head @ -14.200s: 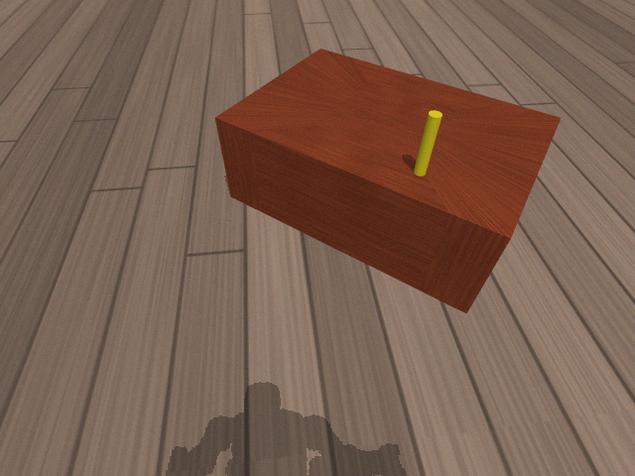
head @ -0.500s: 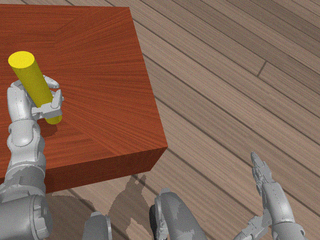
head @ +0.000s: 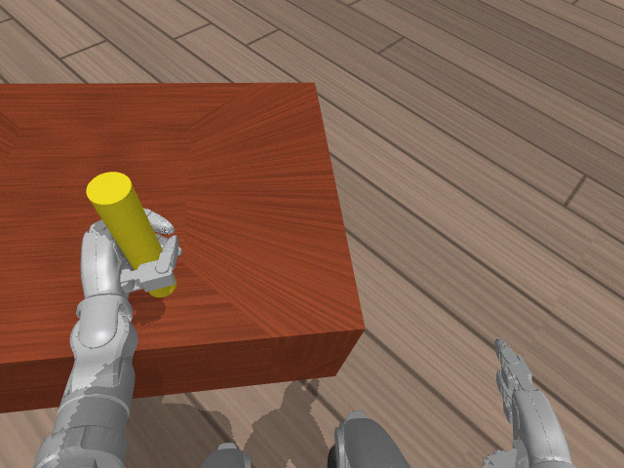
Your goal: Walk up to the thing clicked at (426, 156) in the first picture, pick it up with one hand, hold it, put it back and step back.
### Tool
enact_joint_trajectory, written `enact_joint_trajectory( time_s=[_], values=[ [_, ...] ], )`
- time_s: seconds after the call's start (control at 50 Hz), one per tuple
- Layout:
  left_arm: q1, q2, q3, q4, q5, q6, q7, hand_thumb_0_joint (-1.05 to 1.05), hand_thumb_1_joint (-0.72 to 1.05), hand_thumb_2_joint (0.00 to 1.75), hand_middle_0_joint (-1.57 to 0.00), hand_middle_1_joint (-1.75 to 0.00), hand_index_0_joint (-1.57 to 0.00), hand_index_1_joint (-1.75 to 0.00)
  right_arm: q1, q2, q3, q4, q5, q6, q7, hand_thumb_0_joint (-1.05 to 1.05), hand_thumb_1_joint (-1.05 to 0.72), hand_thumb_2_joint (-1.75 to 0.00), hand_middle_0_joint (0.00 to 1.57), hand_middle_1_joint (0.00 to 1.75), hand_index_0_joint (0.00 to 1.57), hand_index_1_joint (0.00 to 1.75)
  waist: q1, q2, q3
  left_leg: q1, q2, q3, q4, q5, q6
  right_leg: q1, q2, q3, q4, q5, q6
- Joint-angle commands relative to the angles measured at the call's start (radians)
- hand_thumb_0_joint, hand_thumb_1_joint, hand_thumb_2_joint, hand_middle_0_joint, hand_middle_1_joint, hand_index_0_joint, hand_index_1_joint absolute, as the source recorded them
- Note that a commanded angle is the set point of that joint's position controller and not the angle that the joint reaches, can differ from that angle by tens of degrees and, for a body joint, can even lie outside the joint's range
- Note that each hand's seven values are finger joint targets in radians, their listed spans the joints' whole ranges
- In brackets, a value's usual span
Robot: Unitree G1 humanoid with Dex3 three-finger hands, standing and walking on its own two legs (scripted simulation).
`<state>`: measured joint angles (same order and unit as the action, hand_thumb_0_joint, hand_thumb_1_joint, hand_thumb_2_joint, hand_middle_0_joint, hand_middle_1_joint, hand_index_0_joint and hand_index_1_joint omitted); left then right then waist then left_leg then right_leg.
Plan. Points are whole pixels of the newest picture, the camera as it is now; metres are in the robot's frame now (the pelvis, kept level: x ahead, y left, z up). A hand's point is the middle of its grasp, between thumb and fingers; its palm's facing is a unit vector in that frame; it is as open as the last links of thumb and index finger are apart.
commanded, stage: lift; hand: left
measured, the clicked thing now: (140, 245) +0.39 +0.18 +0.04
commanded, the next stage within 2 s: hold in 0.42 s
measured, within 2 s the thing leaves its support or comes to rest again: neither
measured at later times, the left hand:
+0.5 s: hand (154, 261) +0.36 +0.16 +0.06, palm faces +0.12 -0.99 -0.02, open 5.1 cm
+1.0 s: hand (145, 263) +0.34 +0.16 +0.08, palm faces +0.13 -0.99 -0.01, open 5.1 cm
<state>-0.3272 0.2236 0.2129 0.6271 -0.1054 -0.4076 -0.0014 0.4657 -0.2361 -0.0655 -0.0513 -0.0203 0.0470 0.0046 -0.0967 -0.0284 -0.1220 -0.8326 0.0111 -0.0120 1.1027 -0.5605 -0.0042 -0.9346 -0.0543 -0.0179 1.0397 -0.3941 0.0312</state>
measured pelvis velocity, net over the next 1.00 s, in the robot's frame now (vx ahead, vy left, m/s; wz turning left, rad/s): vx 0.01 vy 0.00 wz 0.00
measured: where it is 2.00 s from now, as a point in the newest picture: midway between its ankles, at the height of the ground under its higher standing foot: outside the picture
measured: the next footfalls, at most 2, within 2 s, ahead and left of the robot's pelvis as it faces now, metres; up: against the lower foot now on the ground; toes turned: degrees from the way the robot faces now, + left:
none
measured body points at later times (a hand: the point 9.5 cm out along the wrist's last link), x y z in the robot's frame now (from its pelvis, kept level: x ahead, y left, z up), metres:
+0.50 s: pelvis +0.01 +0.00 +0.02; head +0.07 +0.01 +0.46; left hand +0.35 +0.21 +0.06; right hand +0.16 -0.26 +0.00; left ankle -0.02 +0.12 -0.66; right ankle +0.06 -0.14 -0.66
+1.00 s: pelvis +0.01 +0.00 +0.03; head +0.05 +0.01 +0.48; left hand +0.33 +0.21 +0.08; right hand +0.16 -0.26 +0.00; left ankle -0.02 +0.12 -0.66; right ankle +0.06 -0.14 -0.66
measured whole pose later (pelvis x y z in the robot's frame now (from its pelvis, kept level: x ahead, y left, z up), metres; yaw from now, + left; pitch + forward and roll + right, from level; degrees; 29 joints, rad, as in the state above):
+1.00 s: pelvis +0.01 +0.00 +0.03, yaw +0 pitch +10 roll +0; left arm -0.10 0.17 0.13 0.33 -0.14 -0.29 0.02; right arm 0.45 -0.22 -0.07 0.08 0.01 0.05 -0.03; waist -0.03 -0.02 -0.10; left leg -0.60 0.01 0.00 0.93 -0.50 -0.01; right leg -0.72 -0.06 -0.01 0.90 -0.36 0.03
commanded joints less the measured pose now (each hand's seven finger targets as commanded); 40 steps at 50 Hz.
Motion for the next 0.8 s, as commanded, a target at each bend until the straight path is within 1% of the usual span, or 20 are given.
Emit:
enact_joint_trajectory(
  time_s=[0.0,0.06,0.1,0.14,0.16,0.26,0.32,0.34,0.46,0.5,0.52,0.54,0.58,0.6,0.62,0.68,0.7,0.74,0.76,0.78],
  values=[
    [-0.308,0.122,0.002,-0.326,-0.018,-0.071,0.006,0.00,0.57,1.37,-1.39,-1.46,-1.40,-1.46,0.027,-0.138,-0.092,-0.158,0.007,-0.044,-0.020,0.00,0.57,-0.05,0.05,0.05,0.05,0.05,0.010,0.089,-0.378,0.160,-0.024,0.007,-0.196,0.362,-0.017,0.335,0.036,-0.006,-0.108,0.265,-0.047],
    [-0.258,0.109,0.006,-0.335,-0.024,-0.065,0.007,0.00,0.59,1.37,-1.39,-1.46,-1.41,-1.46,0.016,-0.113,-0.069,-0.158,0.009,-0.038,-0.021,0.00,0.57,-0.04,0.05,0.05,0.05,0.05,0.029,0.057,-0.367,0.150,-0.023,0.005,-0.213,0.358,-0.016,0.368,0.035,-0.008,-0.119,0.261,-0.044],
    [-0.244,0.116,0.007,-0.351,-0.031,-0.060,0.005,0.00,0.56,1.37,-1.40,-1.47,-1.41,-1.47,0.021,-0.136,-0.097,-0.155,0.012,-0.035,-0.029,0.00,0.57,-0.05,0.05,0.05,0.05,0.05,0.022,0.037,-0.340,0.156,-0.027,0.015,-0.223,0.317,-0.007,0.381,0.034,-0.003,-0.144,0.237,-0.037],
    [-0.236,0.114,0.004,-0.369,-0.029,-0.053,0.003,0.00,0.56,1.35,-1.38,-1.44,-1.39,-1.45,0.016,-0.130,-0.091,-0.144,0.013,-0.034,-0.030,0.00,0.57,-0.04,0.05,0.05,0.05,0.05,0.028,0.035,-0.329,0.158,-0.031,0.024,-0.232,0.294,-0.003,0.385,0.033,0.002,-0.160,0.226,-0.034],
    [-0.228,0.104,-0.003,-0.382,-0.028,-0.049,0.003,0.00,0.55,1.35,-1.38,-1.44,-1.39,-1.44,0.027,-0.126,-0.090,-0.157,0.014,-0.034,-0.031,0.00,0.57,-0.04,0.05,0.05,0.05,0.05,0.019,0.026,-0.332,0.168,-0.032,0.027,-0.235,0.285,-0.001,0.390,0.032,0.004,-0.167,0.223,-0.032],
    [-0.170,0.082,-0.011,-0.385,-0.036,-0.034,0.008,0.00,0.55,1.36,-1.38,-1.45,-1.39,-1.45,0.022,-0.117,-0.082,-0.127,0.019,-0.033,-0.035,0.00,0.57,-0.04,0.05,0.05,0.05,0.05,0.032,0.017,-0.300,0.181,-0.028,0.024,-0.252,0.320,-0.006,0.404,0.032,0.000,-0.175,0.244,-0.035],
    [-0.194,0.105,-0.012,-0.465,-0.030,-0.034,0.008,0.00,0.57,1.36,-1.39,-1.45,-1.40,-1.46,0.018,-0.111,-0.078,-0.100,0.018,-0.031,-0.034,0.00,0.57,-0.04,0.05,0.05,0.05,0.05,0.048,0.068,-0.304,0.200,-0.030,0.027,-0.256,0.348,-0.010,0.403,0.030,0.002,-0.173,0.262,-0.040],
    [-0.150,0.079,-0.019,-0.412,-0.033,-0.027,0.008,0.00,0.58,1.37,-1.39,-1.46,-1.41,-1.46,0.001,-0.123,-0.085,-0.145,0.018,-0.033,-0.035,0.00,0.57,-0.04,0.05,0.05,0.05,0.05,0.037,0.027,-0.314,0.204,-0.026,0.023,-0.259,0.364,-0.012,0.418,0.033,-0.003,-0.175,0.275,-0.039],
    [-0.138,0.087,-0.016,-0.458,-0.040,-0.017,0.008,0.00,0.58,1.37,-1.41,-1.47,-1.42,-1.47,-0.006,-0.126,-0.090,-0.111,0.021,-0.033,-0.037,0.00,0.57,-0.04,0.05,0.05,0.05,0.05,0.051,0.038,-0.294,0.220,-0.024,0.019,-0.280,0.359,-0.014,0.431,0.034,-0.005,-0.191,0.261,-0.040],
    [-0.133,0.074,-0.030,-0.467,-0.043,-0.013,0.005,0.00,0.58,1.38,-1.41,-1.47,-1.42,-1.47,0.004,-0.122,-0.087,-0.107,0.022,-0.034,-0.037,0.00,0.57,-0.04,0.05,0.05,0.05,0.05,0.045,0.028,-0.290,0.222,-0.025,0.020,-0.283,0.351,-0.011,0.431,0.034,-0.004,-0.196,0.259,-0.038],
    [-0.131,0.077,-0.024,-0.459,-0.044,-0.013,0.004,0.00,0.59,1.31,-1.41,-1.46,-1.43,-1.45,0.014,-0.121,-0.087,-0.094,0.022,-0.034,-0.037,0.00,0.56,-0.04,0.05,0.05,0.05,0.05,0.042,0.037,-0.290,0.223,-0.025,0.023,-0.281,0.361,-0.012,0.437,0.032,-0.003,-0.196,0.269,-0.039],
    [-0.134,0.092,-0.019,-0.501,-0.042,-0.013,0.008,0.00,0.63,1.30,-1.41,-1.45,-1.43,-1.44,0.008,-0.118,-0.083,-0.087,0.025,-0.034,-0.038,0.00,0.56,-0.04,0.05,0.05,0.05,0.05,0.052,0.048,-0.286,0.224,-0.028,0.024,-0.288,0.336,-0.008,0.438,0.031,0.000,-0.201,0.249,-0.038],
    [-0.113,0.070,-0.030,-0.482,-0.042,-0.005,0.011,0.00,0.60,1.32,-1.42,-1.46,-1.43,-1.46,-0.004,-0.110,-0.076,-0.107,0.025,-0.037,-0.039,0.00,0.56,-0.04,0.05,0.05,0.05,0.05,0.046,0.017,-0.284,0.214,-0.029,0.028,-0.292,0.308,-0.002,0.456,0.030,0.002,-0.213,0.233,-0.033],
    [-0.106,0.074,-0.019,-0.473,-0.043,0.000,0.015,0.00,0.59,1.32,-1.42,-1.46,-1.44,-1.46,-0.006,-0.116,-0.081,-0.095,0.024,-0.038,-0.040,0.00,0.56,-0.04,0.05,0.05,0.05,0.05,0.054,0.021,-0.278,0.213,-0.029,0.027,-0.296,0.320,-0.005,0.460,0.029,0.001,-0.216,0.242,-0.035],
    [-0.093,0.061,-0.029,-0.454,-0.044,0.005,0.016,0.00,0.58,1.30,-1.41,-1.45,-1.43,-1.45,0.002,-0.112,-0.076,-0.064,0.023,-0.036,-0.040,0.00,0.56,-0.04,0.05,0.05,0.05,0.05,0.052,0.023,-0.239,0.216,-0.026,0.026,-0.303,0.326,-0.008,0.435,0.033,-0.004,-0.216,0.238,-0.037],
    [-0.090,0.057,-0.046,-0.493,-0.043,0.007,0.016,0.00,0.62,1.30,-1.41,-1.45,-1.42,-1.45,-0.004,-0.122,-0.082,-0.075,0.025,-0.042,-0.041,0.00,0.57,-0.04,0.05,0.05,0.05,0.05,0.054,0.034,-0.248,0.239,-0.021,0.017,-0.313,0.349,-0.014,0.434,0.036,-0.010,-0.214,0.246,-0.039],
    [-0.096,0.069,-0.039,-0.507,-0.038,0.007,0.017,0.00,0.62,1.31,-1.41,-1.45,-1.42,-1.44,-0.002,-0.111,-0.069,-0.072,0.025,-0.043,-0.039,0.00,0.56,-0.04,0.05,0.05,0.05,0.05,0.056,0.050,-0.277,0.248,-0.023,0.020,-0.311,0.350,-0.013,0.444,0.034,-0.007,-0.213,0.250,-0.041],
    [-0.087,0.079,-0.027,-0.508,-0.040,0.011,0.016,0.00,0.63,1.31,-1.41,-1.45,-1.42,-1.45,-0.010,-0.122,-0.079,-0.078,0.026,-0.044,-0.042,0.00,0.57,-0.04,0.05,0.05,0.05,0.05,0.057,0.026,-0.275,0.248,-0.022,0.019,-0.312,0.366,-0.013,0.456,0.035,-0.008,-0.216,0.266,-0.040],
    [-0.090,0.065,-0.047,-0.528,-0.041,0.012,0.015,0.00,0.64,1.32,-1.41,-1.46,-1.42,-1.45,-0.013,-0.121,-0.084,-0.077,0.026,-0.046,-0.042,0.00,0.57,-0.04,0.05,0.05,0.05,0.05,0.054,0.037,-0.270,0.252,-0.021,0.017,-0.317,0.364,-0.014,0.459,0.034,-0.009,-0.217,0.262,-0.041],
    [-0.094,0.068,-0.037,-0.527,-0.047,0.015,0.018,0.00,0.62,1.30,-1.40,-1.45,-1.42,-1.44,-0.005,-0.124,-0.083,-0.060,0.027,-0.043,-0.043,0.00,0.56,-0.04,0.05,0.05,0.05,0.05,0.055,0.050,-0.271,0.261,-0.022,0.018,-0.316,0.364,-0.014,0.457,0.034,-0.007,-0.218,0.262,-0.042]
  ],
)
